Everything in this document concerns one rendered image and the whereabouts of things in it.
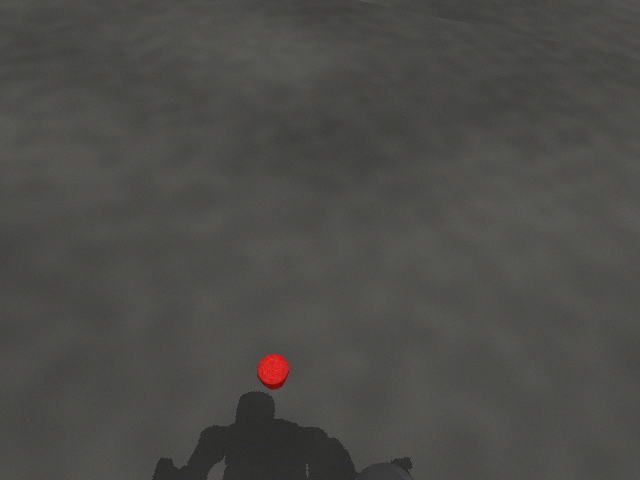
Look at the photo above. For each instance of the cup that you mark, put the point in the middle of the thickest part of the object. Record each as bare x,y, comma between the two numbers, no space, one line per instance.
273,370

